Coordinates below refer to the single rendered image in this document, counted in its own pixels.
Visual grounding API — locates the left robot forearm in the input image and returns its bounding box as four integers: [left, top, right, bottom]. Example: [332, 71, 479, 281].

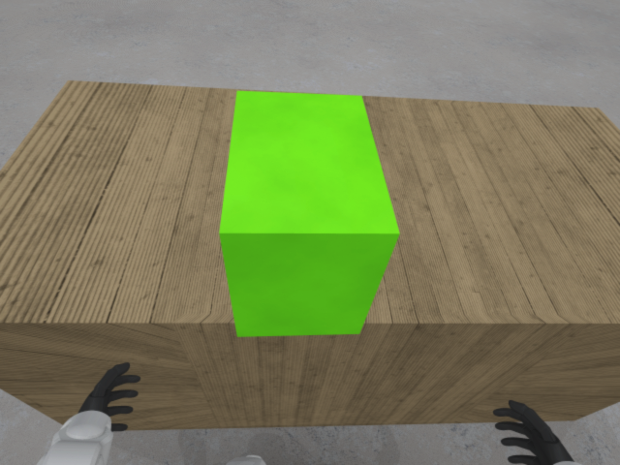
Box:
[37, 411, 113, 465]

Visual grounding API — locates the pedestal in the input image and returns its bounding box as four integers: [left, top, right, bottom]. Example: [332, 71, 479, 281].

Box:
[0, 80, 620, 431]

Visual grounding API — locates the robot left hand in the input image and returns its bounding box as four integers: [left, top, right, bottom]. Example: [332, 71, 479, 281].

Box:
[78, 362, 140, 432]

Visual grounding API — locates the carton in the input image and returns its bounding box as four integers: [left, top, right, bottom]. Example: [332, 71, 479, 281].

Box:
[219, 91, 400, 337]

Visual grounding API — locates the robot right hand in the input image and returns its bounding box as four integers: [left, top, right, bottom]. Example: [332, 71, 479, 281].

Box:
[493, 400, 574, 465]

